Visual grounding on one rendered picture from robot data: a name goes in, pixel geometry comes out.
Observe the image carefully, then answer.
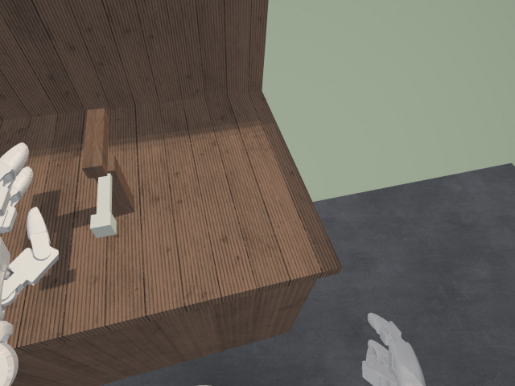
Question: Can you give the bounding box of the robot left hand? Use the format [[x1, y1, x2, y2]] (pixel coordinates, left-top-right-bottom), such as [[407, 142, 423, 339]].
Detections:
[[0, 142, 59, 321]]

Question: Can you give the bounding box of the robot right hand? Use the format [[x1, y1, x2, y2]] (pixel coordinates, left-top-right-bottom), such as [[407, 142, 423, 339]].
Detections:
[[362, 313, 426, 386]]

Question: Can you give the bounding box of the tap lever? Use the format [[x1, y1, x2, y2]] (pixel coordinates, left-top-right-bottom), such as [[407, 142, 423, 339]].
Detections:
[[90, 173, 117, 238]]

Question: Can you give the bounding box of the robot left forearm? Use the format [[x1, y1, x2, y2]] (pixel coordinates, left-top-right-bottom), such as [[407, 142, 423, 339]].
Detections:
[[0, 321, 19, 386]]

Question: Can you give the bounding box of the counter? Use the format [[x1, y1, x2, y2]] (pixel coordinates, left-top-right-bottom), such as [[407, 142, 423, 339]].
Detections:
[[0, 0, 342, 386]]

